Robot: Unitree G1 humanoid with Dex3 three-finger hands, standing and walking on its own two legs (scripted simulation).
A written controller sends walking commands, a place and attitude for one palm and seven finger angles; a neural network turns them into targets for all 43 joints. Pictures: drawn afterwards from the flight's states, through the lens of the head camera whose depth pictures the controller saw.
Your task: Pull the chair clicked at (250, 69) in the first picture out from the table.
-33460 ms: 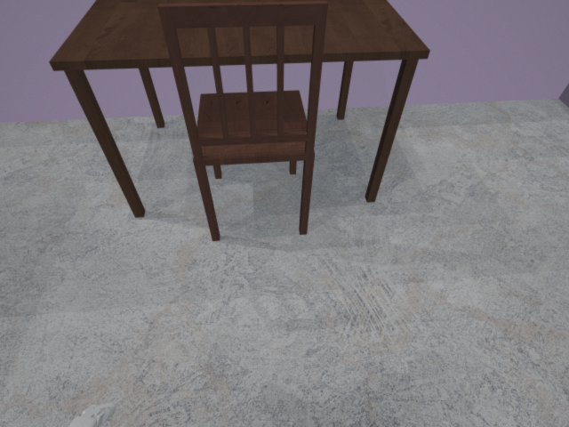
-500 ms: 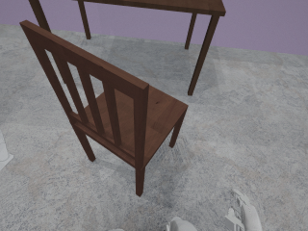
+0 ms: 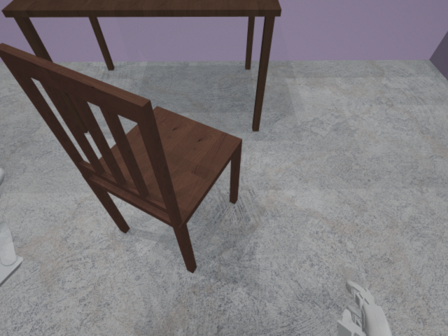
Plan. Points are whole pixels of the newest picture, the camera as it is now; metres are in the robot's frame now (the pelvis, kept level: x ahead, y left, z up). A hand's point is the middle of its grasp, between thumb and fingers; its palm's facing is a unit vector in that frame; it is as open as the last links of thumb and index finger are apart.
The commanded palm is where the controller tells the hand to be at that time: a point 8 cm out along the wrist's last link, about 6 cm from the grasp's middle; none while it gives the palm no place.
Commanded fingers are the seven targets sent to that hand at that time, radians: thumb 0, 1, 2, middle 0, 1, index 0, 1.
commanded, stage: stop stepping back and stand still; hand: left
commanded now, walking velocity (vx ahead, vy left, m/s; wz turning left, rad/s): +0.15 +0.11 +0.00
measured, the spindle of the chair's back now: (102, 146) +0.56 +0.33 -0.06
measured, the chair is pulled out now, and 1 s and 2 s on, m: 0.65 0.65 0.65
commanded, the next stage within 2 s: let the arm hang, fingers relaxed in 0.52 s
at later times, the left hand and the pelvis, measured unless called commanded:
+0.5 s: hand out of the picture +0.14 +0.28 +0.14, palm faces +0.48 -0.78 -0.40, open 7.4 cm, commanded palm +0.08 +0.32 +0.17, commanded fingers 0.00 0.90 0.90 -0.20 -0.30 -0.20 -0.30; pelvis -0.04 +0.01 -0.01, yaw +3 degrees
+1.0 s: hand out of the picture +0.02 +0.20 -0.18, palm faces +0.15 -0.98 -0.12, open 6.8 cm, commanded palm none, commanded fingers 0.00 0.90 0.90 -0.20 -0.30 -0.20 -0.30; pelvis -0.04 +0.02 -0.01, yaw +5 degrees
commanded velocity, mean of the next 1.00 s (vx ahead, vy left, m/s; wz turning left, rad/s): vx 0.06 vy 0.00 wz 0.00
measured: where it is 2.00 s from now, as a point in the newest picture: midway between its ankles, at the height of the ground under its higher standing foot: outside the picture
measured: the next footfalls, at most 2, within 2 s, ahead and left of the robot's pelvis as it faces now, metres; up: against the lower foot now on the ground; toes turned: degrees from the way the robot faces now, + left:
left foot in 0.10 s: -0.02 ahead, +0.13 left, +0.00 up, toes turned +5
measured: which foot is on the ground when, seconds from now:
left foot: up 0.00-0.08, down 0.10-1.00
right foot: down 0.00-1.00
